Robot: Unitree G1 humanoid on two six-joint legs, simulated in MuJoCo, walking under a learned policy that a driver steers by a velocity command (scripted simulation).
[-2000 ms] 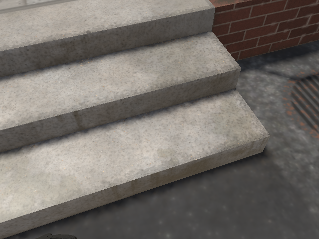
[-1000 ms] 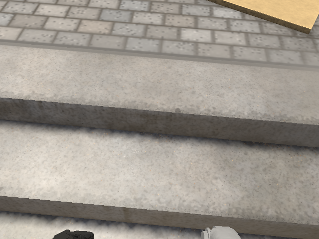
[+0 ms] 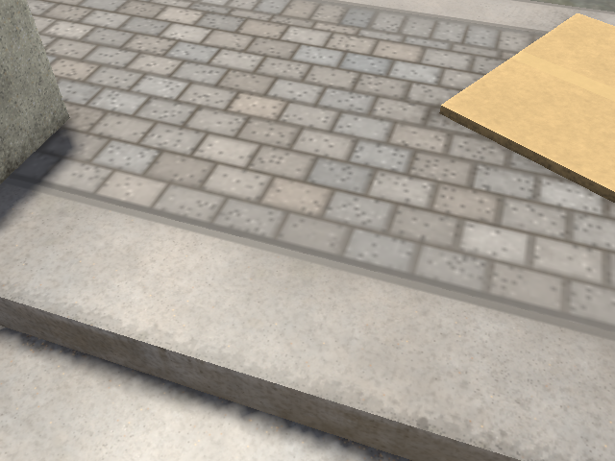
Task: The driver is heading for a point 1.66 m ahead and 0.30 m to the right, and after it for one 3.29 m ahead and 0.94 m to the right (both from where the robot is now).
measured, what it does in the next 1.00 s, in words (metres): walks ahead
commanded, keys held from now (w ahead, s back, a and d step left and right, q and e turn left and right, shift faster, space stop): no key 0.38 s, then w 0.62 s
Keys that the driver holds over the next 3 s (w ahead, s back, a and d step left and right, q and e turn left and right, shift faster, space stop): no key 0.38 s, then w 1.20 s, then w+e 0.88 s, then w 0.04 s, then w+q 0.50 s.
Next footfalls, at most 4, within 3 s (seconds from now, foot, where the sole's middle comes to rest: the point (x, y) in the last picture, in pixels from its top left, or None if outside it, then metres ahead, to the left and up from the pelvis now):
1.08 right None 0.39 -0.07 -0.64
1.60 left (283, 319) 0.73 0.09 -0.51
2.16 right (409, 220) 1.01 -0.20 -0.51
2.64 left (370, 135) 1.34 -0.13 -0.51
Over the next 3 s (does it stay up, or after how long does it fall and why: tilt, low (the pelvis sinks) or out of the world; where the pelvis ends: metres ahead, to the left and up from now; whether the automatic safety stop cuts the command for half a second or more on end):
stays up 1.31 -0.21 0.28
